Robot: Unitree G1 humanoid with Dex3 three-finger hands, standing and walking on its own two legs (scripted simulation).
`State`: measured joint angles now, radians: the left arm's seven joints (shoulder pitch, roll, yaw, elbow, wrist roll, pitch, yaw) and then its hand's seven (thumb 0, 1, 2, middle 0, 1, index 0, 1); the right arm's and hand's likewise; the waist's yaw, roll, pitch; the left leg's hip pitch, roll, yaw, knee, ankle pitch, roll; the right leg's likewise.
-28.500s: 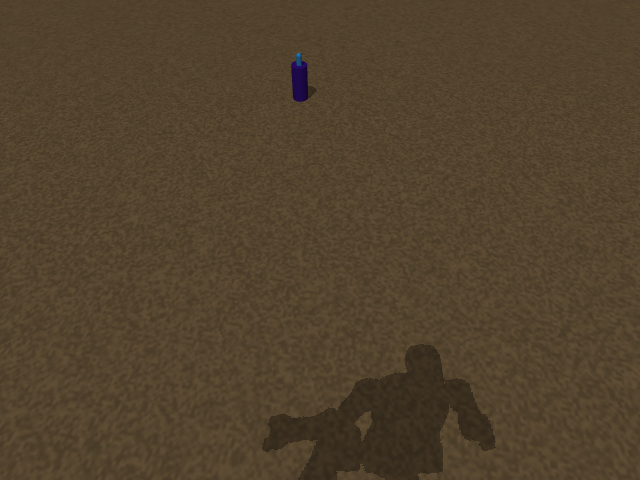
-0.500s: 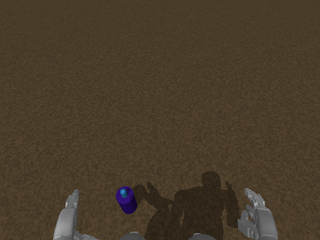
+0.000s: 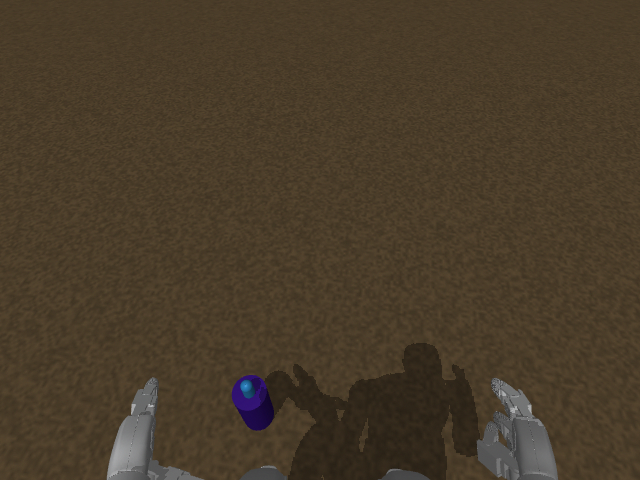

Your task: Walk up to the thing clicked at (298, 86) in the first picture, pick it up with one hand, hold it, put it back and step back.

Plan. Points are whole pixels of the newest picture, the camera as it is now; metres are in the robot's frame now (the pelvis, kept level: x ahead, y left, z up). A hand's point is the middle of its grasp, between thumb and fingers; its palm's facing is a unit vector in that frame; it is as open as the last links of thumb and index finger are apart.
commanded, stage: home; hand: left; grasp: from the side
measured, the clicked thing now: (252, 400) +0.38 +0.19 -0.59
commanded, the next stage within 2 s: stand in 0.10 s
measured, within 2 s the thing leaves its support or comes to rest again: neither
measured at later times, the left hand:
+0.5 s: hand (184, 457) +0.16 +0.19 -0.07, palm faces +0.03 -0.95 -0.31, open 13.2 cm
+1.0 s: hand out of the picture +0.03 +0.26 -0.11, palm faces +0.01 -0.94 -0.34, open 7.4 cm
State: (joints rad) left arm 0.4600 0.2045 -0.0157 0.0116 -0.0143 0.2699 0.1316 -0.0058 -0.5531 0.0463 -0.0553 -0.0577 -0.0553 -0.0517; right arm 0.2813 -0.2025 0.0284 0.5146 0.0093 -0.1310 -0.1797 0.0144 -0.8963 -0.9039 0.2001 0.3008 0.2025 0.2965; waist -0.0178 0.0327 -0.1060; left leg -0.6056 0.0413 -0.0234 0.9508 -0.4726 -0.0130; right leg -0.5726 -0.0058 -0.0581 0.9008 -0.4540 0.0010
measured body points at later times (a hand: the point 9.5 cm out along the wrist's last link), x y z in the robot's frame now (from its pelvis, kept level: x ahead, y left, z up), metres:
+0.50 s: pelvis -0.01 +0.00 +0.00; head +0.01 +0.00 +0.45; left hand +0.16 +0.24 -0.05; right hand +0.16 -0.24 -0.08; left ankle +0.01 +0.12 -0.69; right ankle +0.00 -0.12 -0.69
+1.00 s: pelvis -0.01 +0.01 +0.05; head -0.01 +0.01 +0.50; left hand +0.03 +0.30 -0.09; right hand +0.06 -0.27 -0.09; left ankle +0.00 +0.12 -0.69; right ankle +0.00 -0.12 -0.69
